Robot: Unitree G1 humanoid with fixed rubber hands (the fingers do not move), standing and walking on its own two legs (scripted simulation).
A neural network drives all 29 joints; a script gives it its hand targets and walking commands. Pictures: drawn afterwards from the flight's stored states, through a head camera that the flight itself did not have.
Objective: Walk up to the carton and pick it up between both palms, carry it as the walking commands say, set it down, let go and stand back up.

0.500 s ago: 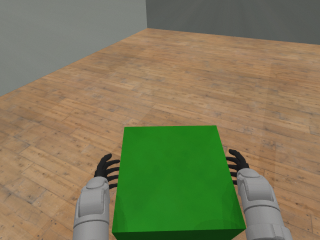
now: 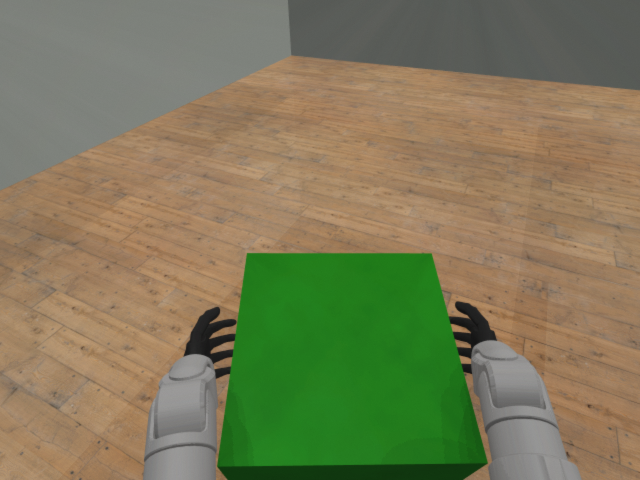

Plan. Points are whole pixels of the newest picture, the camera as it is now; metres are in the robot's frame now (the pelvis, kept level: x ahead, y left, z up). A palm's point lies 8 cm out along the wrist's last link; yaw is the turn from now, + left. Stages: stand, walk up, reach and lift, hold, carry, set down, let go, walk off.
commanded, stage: carry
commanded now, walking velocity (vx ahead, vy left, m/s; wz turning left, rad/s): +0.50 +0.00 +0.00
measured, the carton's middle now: (340, 372) +0.32 +0.00 -0.03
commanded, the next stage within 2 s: none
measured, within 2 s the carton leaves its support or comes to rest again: neither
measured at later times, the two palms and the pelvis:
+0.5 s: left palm (225, 265) +0.40 +0.17 +0.11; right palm (471, 265) +0.40 -0.19 +0.10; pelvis +0.15 -0.01 -0.01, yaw -1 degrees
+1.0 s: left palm (250, 180) +0.68 +0.17 +0.09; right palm (425, 171) +0.69 -0.18 +0.10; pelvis +0.44 -0.01 -0.01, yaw +0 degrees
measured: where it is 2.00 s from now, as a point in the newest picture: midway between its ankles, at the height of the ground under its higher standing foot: (340, 313)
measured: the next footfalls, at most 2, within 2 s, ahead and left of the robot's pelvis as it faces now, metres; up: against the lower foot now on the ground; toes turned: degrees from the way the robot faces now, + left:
left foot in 0.34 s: +0.12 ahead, +0.10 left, +0.00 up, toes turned +3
right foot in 0.58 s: +0.30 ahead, -0.15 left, +0.00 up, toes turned -4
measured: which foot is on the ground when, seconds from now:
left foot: down 0.00-0.10, up 0.12-0.32, down 0.34-0.60, up 0.62-0.90, down 0.92-1.00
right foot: down 0.00-0.36, up 0.38-0.56, down 0.58-0.92, up 0.94-1.00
